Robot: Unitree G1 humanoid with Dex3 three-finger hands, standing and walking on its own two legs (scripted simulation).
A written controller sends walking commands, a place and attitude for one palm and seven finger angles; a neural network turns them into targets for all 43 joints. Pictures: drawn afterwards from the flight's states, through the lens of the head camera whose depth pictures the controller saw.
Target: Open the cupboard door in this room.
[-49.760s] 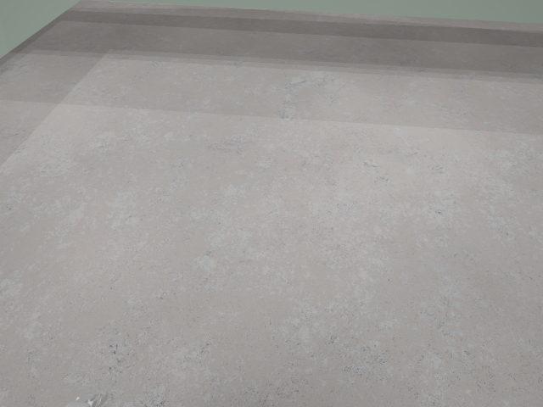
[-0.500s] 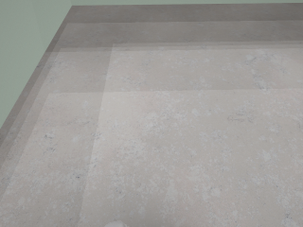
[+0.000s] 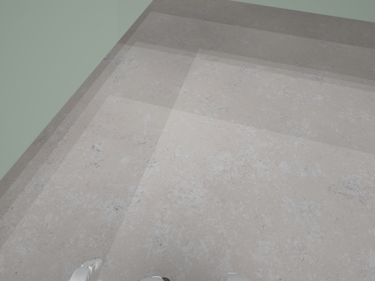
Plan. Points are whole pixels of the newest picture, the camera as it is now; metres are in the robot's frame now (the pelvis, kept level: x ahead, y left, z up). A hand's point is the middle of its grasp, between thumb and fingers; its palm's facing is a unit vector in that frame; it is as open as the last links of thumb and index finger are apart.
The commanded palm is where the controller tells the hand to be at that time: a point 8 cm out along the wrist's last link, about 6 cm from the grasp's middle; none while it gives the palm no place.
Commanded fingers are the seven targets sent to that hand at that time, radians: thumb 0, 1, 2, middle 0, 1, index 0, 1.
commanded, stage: turn to face it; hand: left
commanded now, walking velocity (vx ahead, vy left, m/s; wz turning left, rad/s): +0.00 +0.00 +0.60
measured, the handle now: out of the picture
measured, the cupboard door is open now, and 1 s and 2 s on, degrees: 45 45 45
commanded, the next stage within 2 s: none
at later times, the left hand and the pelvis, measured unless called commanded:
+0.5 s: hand out of the picture -0.01 +0.16 -0.19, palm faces +0.36 -0.90 -0.25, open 7.4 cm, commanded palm none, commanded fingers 0.00 0.90 0.90 -0.20 -0.30 -0.20 -0.30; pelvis +0.03 -0.05 -0.02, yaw +20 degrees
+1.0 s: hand out of the picture +0.02 +0.10 -0.16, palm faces +0.61 -0.76 -0.22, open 7.4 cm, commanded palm none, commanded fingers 0.00 0.90 0.90 -0.20 -0.30 -0.20 -0.30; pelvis +0.07 -0.09 +0.00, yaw +39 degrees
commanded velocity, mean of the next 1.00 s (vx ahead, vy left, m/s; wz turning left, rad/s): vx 0.00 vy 0.00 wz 0.60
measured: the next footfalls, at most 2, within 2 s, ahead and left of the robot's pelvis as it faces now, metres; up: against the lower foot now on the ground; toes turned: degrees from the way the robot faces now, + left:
right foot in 0.10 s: +0.05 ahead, -0.17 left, +0.00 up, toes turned +3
left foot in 0.44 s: +0.05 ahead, +0.08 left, +0.00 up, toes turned +25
